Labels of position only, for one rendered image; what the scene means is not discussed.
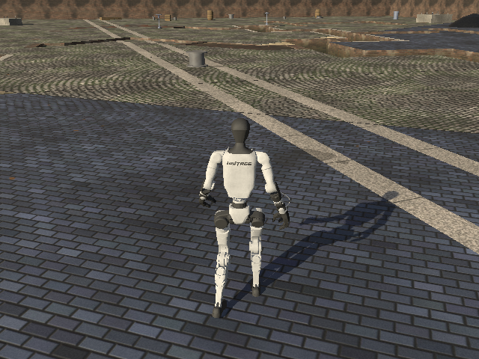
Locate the robot right upper arm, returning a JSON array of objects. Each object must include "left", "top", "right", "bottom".
[{"left": 255, "top": 151, "right": 277, "bottom": 194}]

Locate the robot left upper arm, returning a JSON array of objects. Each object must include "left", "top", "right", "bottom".
[{"left": 203, "top": 150, "right": 225, "bottom": 190}]

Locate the right robot forearm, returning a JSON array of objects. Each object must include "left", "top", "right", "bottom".
[{"left": 270, "top": 182, "right": 287, "bottom": 214}]

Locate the right robot shin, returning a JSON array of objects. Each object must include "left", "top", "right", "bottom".
[{"left": 251, "top": 241, "right": 262, "bottom": 287}]

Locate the left robot shin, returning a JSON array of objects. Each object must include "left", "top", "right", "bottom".
[{"left": 215, "top": 253, "right": 228, "bottom": 307}]

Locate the left robot forearm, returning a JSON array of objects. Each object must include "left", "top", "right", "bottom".
[{"left": 199, "top": 178, "right": 211, "bottom": 200}]

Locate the robot right hand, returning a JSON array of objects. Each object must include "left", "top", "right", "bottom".
[{"left": 272, "top": 211, "right": 290, "bottom": 230}]

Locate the robot left hand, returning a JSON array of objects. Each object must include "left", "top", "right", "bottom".
[{"left": 199, "top": 195, "right": 216, "bottom": 208}]

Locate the robot shin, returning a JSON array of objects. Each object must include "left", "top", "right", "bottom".
[
  {"left": 251, "top": 241, "right": 262, "bottom": 287},
  {"left": 215, "top": 253, "right": 228, "bottom": 307}
]

